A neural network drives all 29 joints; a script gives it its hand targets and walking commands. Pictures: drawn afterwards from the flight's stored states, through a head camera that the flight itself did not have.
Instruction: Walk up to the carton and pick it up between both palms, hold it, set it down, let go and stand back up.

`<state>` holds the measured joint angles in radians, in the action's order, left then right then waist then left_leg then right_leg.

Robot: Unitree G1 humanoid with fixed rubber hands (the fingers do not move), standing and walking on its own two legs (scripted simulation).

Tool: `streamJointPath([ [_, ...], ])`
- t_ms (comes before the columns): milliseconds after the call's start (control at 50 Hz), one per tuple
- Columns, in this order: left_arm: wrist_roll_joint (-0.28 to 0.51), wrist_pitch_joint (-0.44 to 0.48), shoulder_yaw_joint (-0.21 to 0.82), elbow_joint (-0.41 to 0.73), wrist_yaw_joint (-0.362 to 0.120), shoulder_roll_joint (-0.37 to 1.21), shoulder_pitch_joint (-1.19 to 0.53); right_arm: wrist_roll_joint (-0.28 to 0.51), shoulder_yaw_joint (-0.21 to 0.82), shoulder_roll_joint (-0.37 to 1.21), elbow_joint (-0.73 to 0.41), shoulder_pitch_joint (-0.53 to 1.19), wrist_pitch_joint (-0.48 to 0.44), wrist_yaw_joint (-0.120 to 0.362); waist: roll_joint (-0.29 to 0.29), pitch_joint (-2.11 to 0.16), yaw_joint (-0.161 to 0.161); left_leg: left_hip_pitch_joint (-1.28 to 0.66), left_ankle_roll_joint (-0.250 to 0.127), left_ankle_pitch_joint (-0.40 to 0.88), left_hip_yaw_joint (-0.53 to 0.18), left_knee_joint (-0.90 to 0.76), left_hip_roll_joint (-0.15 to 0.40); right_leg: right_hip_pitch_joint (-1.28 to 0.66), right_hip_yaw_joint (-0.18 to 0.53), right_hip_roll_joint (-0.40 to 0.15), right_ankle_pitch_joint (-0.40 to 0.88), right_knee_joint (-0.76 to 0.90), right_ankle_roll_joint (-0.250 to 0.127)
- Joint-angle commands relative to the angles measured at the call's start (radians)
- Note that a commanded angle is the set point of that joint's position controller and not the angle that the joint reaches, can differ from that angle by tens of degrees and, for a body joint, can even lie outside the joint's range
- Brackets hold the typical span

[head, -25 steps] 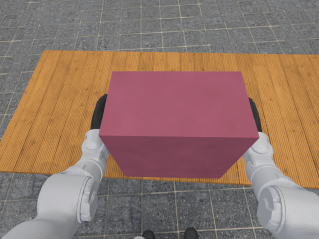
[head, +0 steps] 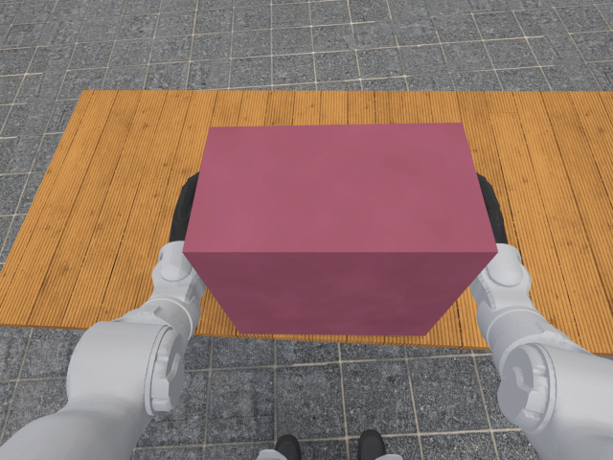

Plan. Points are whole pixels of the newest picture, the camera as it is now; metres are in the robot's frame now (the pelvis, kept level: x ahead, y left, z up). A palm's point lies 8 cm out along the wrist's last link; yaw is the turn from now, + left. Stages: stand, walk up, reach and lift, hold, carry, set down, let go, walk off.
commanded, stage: set down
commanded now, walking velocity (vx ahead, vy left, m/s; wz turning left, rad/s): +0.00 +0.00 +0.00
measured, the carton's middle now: (332, 246) +0.41 -0.01 -0.04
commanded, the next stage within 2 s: none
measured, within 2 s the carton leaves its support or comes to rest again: rests again in 0.18 s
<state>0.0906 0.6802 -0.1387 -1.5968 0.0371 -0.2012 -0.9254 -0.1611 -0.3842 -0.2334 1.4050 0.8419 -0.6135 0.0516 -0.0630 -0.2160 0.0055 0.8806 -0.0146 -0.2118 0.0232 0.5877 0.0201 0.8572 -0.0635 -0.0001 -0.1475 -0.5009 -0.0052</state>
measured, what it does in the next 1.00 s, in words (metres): stands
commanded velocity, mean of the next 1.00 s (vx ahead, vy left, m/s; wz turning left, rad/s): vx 0.00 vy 0.00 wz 0.00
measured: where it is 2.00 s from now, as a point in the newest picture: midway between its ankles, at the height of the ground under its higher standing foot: outside the picture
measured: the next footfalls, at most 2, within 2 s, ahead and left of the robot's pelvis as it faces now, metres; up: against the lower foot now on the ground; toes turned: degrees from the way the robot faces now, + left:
none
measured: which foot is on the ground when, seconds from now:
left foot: down 0.00-1.00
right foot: down 0.00-1.00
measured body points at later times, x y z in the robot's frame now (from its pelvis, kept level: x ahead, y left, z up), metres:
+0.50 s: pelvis +0.00 -0.02 -0.02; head +0.11 -0.02 +0.42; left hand +0.45 +0.22 +0.02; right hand +0.45 -0.27 +0.02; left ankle +0.01 +0.10 -0.72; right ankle +0.02 -0.12 -0.72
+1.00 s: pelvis -0.03 -0.04 -0.01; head +0.02 -0.03 +0.44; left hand +0.43 +0.22 +0.13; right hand +0.43 -0.27 +0.12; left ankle +0.01 +0.10 -0.72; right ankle +0.02 -0.12 -0.72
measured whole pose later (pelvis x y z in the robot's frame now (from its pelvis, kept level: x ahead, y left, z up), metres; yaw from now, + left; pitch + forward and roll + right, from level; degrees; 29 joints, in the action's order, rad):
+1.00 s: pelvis -0.03 -0.04 -0.01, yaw +1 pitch +19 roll +1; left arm 0.50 0.15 0.21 -1.43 -0.03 -0.43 -1.09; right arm 0.50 0.17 -0.42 1.20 0.94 -0.08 -0.02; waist 0.02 -0.27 0.00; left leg 0.77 0.02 -0.24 0.02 0.67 0.03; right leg 0.79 -0.06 0.01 -0.22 -0.67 -0.05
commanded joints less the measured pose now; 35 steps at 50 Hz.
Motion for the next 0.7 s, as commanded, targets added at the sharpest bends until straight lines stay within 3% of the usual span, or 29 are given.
streamJointPath([
  [0, 0.171, -0.037, 0.121, 0.189, 0.023, -0.186, -0.41, 0.315, 0.295, -0.2, -0.069, 0.422, 0.052, -0.037, 0.076, -0.885, -0.027, -0.333, 0.082, 0.338, 0.052, 0.046, -0.025, -0.454, 0.021, 0.039, 0.332, -0.103, 0.025],
  [80, 0.268, -0.081, 0.185, 0.17, 0.02, -0.23, -0.426, 0.444, 0.39, -0.264, -0.119, 0.461, 0.079, -0.056, 0.107, -0.85, -0.016, -0.327, 0.085, 0.359, 0.049, 0.098, -0.029, -0.439, 0.007, 0.058, 0.341, -0.151, 0.048],
  [200, 0.26, -0.189, 0.239, 0.097, -0.032, -0.251, -0.374, 0.666, 0.565, -0.349, 0.005, 0.451, 0.117, -0.032, 0.09, -0.674, 0.032, -0.378, 0.102, 0.499, 0.032, 0.16, -0.017, -0.331, -0.002, 0.068, 0.411, -0.182, 0.058],
  [280, 0.277, -0.229, 0.273, 0.157, -0.043, -0.262, -0.376, 0.744, 0.628, -0.376, -0.005, 0.446, 0.14, 0.001, 0.067, -0.639, 0.049, -0.418, 0.103, 0.512, 0.021, 0.176, -0.005, -0.244, -0.01, 0.067, 0.359, -0.177, 0.058],
  [300, 0.295, -0.229, 0.285, 0.196, -0.047, -0.243, -0.415, 0.766, 0.665, -0.323, 0.019, 0.461, 0.153, 0.007, 0.016, -0.611, 0.045, -0.395, 0.09, 0.495, 0.008, 0.196, -0.009, -0.207, -0.001, 0.063, 0.309, -0.186, 0.041],
  [320, 0.3, -0.231, 0.285, 0.226, -0.048, -0.251, -0.423, 0.776, 0.673, -0.32, 0.001, 0.457, 0.162, 0.014, 0.011, -0.619, 0.05, -0.405, 0.084, 0.486, 0.007, 0.202, -0.007, -0.187, -0.002, 0.062, 0.284, -0.19, 0.038],
  [420, 0.322, -0.269, 0.285, 0.365, -0.055, -0.284, -0.452, 0.754, 0.633, -0.345, -0.126, 0.458, 0.208, 0.019, 0.03, -0.718, 0.018, -0.396, 0.066, 0.428, 0.011, 0.206, -0.013, -0.19, 0.006, 0.05, 0.279, -0.194, 0.042],
  [500, 0.305, -0.313, 0.241, 0.456, -0.054, -0.333, -0.461, 0.691, 0.563, -0.37, -0.253, 0.48, 0.241, -0.009, 0.063, -0.832, 0.002, -0.345, 0.05, 0.387, 0.024, 0.194, -0.027, -0.293, 0.017, 0.045, 0.317, -0.204, 0.055],
  [620, 0.279, -0.395, 0.148, 0.592, -0.043, -0.427, -0.438, 0.63, 0.49, -0.425, -0.466, 0.495, 0.296, -0.065, 0.104, -1.005, 0.007, -0.327, 0.043, 0.365, 0.047, 0.169, -0.042, -0.488, 0.042, 0.047, 0.418, -0.197, 0.073],
  [680, 0.284, -0.434, 0.131, 0.554, -0.047, -0.438, -0.445, 0.619, 0.49, -0.394, -0.502, 0.523, 0.341, -0.089, 0.145, -0.941, 0.025, -0.257, 0.026, 0.267, 0.052, 0.123, -0.049, -0.558, 0.06, 0.033, 0.367, -0.174, 0.079],
])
